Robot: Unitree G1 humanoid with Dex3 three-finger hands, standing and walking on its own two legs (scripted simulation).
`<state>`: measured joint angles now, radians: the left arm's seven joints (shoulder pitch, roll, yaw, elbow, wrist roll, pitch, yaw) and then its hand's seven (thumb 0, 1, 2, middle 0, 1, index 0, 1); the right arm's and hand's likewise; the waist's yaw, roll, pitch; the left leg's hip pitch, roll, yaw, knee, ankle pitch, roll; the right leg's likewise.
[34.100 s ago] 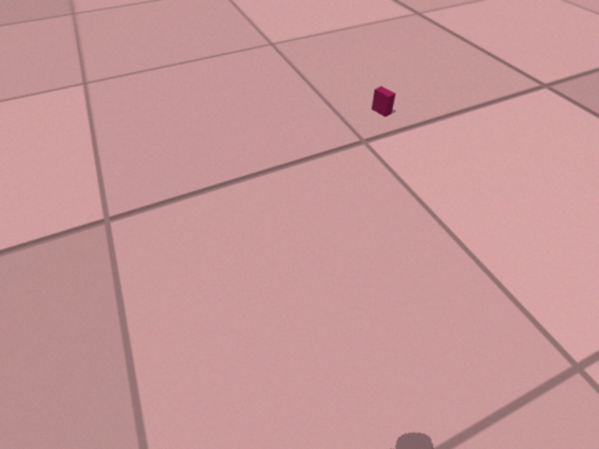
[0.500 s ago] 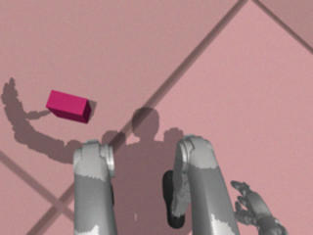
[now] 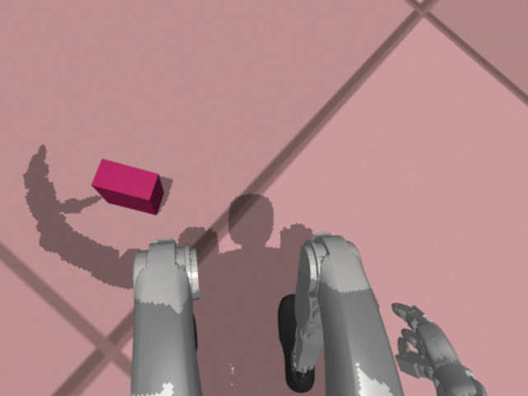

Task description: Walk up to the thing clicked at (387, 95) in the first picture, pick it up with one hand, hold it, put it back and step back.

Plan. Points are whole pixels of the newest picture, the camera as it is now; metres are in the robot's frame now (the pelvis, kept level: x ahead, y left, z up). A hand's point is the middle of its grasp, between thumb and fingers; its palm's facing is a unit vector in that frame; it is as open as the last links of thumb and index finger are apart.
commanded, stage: go down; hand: left
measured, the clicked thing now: (131, 189) +0.46 +0.25 -0.32
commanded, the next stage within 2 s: none
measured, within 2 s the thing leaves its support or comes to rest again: neither
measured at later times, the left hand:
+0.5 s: hand out of the picture +0.38 +0.45 +0.02, palm faces +0.39 -0.92 -0.10, open 14.5 cm
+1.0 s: hand out of the picture +0.37 +0.44 +0.02, palm faces +0.38 -0.92 -0.10, open 14.3 cm
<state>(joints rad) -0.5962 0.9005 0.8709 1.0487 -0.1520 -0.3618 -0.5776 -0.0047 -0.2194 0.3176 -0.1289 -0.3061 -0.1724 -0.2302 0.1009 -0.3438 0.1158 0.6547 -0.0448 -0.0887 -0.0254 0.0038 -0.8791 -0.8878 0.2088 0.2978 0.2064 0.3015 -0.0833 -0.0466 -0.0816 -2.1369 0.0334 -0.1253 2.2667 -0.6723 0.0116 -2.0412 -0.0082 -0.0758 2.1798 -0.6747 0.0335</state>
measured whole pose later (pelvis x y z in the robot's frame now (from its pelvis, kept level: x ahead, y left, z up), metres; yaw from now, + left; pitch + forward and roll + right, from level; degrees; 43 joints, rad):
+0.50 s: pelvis +0.00 +0.00 +0.01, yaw +0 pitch +31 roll -8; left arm -0.59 0.88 0.87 1.04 -0.15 -0.36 -0.57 0.00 -0.17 0.35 -0.15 -0.34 -0.19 -0.26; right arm 0.11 -0.34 0.11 0.66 -0.04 -0.09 -0.02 0.00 -0.88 -0.89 0.21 0.30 0.21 0.30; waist -0.09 -0.04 -0.09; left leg -2.13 0.03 -0.12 2.24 -0.67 0.01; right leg -2.04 -0.01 -0.07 2.17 -0.68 0.03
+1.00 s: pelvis +0.00 +0.00 +0.01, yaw +1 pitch +31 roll -7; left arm -0.58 0.87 0.86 1.04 -0.15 -0.36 -0.57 0.00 -0.16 0.37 -0.16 -0.37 -0.21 -0.28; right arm 0.11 -0.35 0.10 0.66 -0.04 -0.11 -0.03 0.00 -0.88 -0.89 0.21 0.30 0.21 0.30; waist -0.08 -0.04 -0.09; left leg -2.12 0.03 -0.12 2.23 -0.67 0.00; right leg -2.03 -0.01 -0.07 2.16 -0.68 0.03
